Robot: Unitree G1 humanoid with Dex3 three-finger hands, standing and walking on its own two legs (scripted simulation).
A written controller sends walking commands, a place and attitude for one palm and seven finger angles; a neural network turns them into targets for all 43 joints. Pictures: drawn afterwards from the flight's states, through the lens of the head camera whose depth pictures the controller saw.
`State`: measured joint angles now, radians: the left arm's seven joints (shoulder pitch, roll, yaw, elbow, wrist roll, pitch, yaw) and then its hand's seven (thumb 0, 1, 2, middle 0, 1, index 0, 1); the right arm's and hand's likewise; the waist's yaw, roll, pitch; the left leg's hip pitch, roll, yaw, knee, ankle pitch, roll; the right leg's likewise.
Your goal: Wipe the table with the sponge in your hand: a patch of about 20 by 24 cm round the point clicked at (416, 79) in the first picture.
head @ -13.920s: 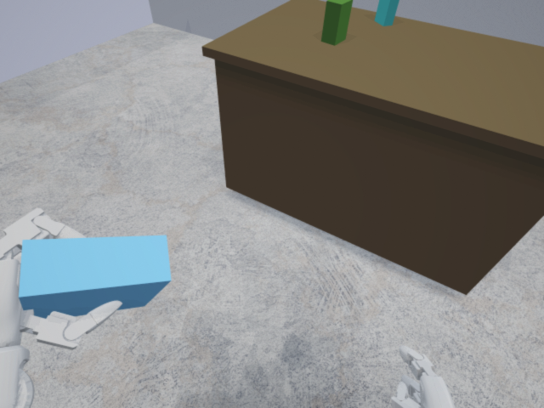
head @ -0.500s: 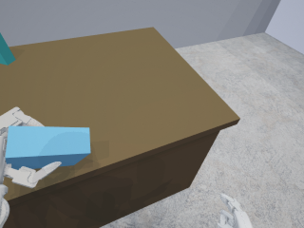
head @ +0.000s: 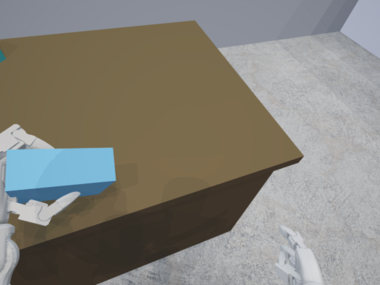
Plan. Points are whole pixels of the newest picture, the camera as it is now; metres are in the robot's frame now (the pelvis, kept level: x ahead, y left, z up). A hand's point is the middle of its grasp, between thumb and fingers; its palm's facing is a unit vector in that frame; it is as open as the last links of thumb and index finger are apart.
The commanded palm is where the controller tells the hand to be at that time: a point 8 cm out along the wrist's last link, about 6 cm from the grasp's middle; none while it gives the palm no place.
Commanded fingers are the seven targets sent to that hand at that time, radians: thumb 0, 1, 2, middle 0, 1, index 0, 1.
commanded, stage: come to a stop and stand still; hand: left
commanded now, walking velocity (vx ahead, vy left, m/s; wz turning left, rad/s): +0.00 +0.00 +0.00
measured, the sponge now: (78, 175) +0.25 +0.22 +0.13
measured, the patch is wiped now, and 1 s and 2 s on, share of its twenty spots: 0.00 0.00 0.00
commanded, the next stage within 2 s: look again from close up in 0.78 s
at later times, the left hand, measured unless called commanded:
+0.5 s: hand (12, 186) +0.21 +0.28 +0.17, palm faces +0.39 -0.85 -0.35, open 9.6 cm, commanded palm +0.15 +0.31 +0.18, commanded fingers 0.00 0.10 1.30 -1.20 -1.60 -1.20 -1.60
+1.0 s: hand (7, 196) +0.19 +0.28 +0.16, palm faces +0.38 -0.85 -0.37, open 9.6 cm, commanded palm +0.14 +0.32 +0.18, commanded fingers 0.00 0.10 1.30 -1.20 -1.60 -1.20 -1.60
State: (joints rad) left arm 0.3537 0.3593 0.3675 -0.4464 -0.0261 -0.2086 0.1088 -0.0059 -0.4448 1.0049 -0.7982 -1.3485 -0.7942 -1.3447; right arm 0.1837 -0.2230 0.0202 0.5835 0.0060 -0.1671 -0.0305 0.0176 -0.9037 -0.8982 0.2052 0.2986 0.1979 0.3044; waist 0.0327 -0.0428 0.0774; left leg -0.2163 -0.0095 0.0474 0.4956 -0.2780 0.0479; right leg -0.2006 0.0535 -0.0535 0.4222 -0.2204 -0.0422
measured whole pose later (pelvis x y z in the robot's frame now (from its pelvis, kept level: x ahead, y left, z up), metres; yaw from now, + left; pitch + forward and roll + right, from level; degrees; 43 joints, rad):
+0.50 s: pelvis -0.01 +0.03 +0.00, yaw +0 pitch -1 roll -2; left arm 0.40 0.36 0.34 -0.50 -0.03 -0.20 0.11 -0.01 -0.44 1.01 -0.80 -1.35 -0.79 -1.35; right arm 0.18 -0.19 0.04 0.57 0.01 -0.12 -0.03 0.02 -0.90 -0.90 0.21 0.30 0.20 0.30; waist 0.04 -0.03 0.07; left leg -0.20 -0.05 0.06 0.47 -0.26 0.09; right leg -0.18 0.01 -0.04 0.41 -0.20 0.00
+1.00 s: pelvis -0.02 +0.03 +0.00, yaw +0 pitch -2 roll -2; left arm 0.42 0.36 0.34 -0.47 -0.02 -0.22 0.10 -0.01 -0.44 1.01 -0.79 -1.36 -0.78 -1.36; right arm 0.21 -0.21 0.02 0.58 0.01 -0.13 -0.03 0.02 -0.90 -0.90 0.21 0.30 0.20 0.30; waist 0.02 -0.02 0.07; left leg -0.19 -0.06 0.06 0.44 -0.22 0.09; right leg -0.18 0.01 -0.04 0.39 -0.17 0.01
